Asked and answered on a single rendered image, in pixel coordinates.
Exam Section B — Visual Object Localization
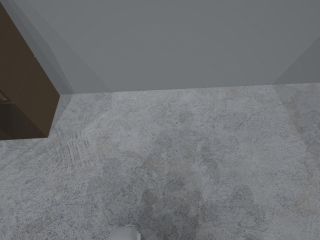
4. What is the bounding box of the left robot thigh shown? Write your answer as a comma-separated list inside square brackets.
[107, 226, 141, 240]

